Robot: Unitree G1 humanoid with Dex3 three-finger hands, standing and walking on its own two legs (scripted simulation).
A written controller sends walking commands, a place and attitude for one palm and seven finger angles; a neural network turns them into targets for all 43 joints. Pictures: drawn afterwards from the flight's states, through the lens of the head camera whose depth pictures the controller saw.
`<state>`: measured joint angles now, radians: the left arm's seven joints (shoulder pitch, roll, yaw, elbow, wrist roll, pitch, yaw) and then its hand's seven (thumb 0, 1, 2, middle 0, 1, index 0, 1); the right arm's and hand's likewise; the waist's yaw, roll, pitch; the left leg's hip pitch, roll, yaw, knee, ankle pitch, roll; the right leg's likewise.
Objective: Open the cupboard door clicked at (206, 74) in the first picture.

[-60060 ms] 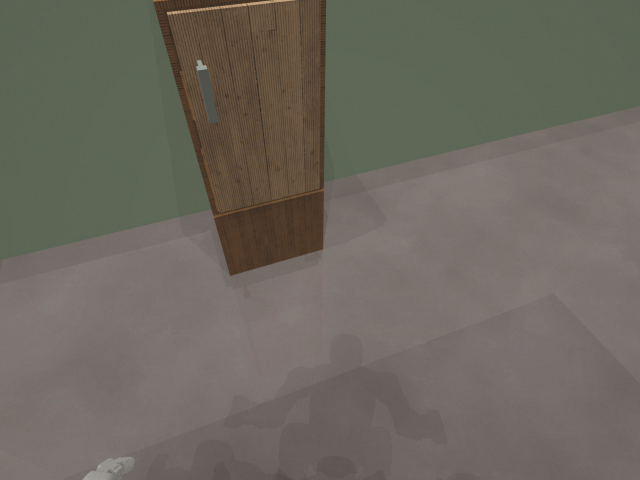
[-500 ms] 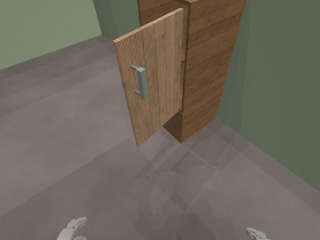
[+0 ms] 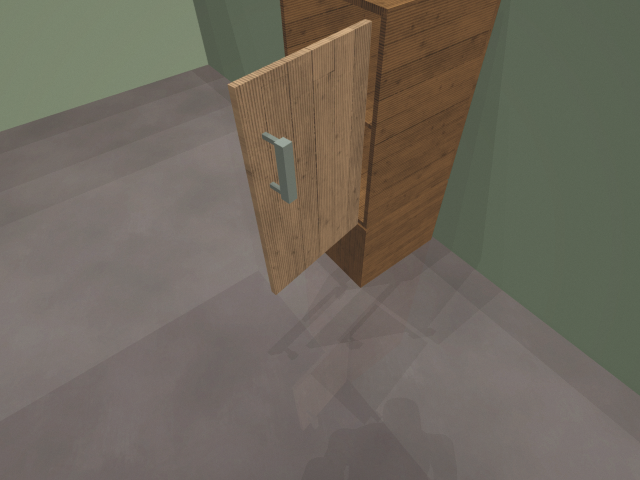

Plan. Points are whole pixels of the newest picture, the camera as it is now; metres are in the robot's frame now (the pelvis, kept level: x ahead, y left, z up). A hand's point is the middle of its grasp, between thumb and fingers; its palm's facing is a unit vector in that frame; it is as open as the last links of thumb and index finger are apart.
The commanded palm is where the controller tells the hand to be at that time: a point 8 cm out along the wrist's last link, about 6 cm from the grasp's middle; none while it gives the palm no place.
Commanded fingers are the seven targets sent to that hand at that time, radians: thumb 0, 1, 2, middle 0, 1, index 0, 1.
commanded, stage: let the arm hang, fingers relaxed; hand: left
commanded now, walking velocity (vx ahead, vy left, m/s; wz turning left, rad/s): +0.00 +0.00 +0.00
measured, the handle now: (278, 167) +0.65 +0.11 +0.01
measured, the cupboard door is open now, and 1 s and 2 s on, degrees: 100 100 100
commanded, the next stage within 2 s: look to check the result in 0.38 s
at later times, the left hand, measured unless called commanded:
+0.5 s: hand out of the picture +0.01 +0.16 -0.17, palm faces +0.03 -0.98 -0.19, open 7.3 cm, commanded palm none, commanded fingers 0.00 0.90 0.90 -0.20 -0.30 -0.20 -0.30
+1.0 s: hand out of the picture +0.03 +0.16 -0.17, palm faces +0.02 -0.98 -0.20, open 7.3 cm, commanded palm none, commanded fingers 0.00 0.90 0.90 -0.20 -0.30 -0.20 -0.30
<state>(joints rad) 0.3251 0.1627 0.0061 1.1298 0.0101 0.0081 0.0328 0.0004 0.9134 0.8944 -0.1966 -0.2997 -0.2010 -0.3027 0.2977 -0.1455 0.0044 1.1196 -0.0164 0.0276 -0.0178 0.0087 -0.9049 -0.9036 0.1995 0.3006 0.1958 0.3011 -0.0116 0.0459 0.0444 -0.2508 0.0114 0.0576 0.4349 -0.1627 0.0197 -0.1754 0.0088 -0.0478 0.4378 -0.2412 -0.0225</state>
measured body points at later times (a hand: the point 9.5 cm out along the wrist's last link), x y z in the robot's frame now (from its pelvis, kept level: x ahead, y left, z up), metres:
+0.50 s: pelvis +0.02 -0.01 +0.00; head +0.03 -0.01 +0.45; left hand +0.01 +0.21 -0.16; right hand +0.00 -0.22 -0.16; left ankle +0.05 +0.11 -0.74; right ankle +0.00 -0.11 -0.74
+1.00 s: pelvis +0.03 -0.01 +0.00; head +0.05 -0.02 +0.45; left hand +0.03 +0.21 -0.15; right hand +0.03 -0.24 -0.16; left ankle +0.05 +0.11 -0.74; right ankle +0.00 -0.11 -0.74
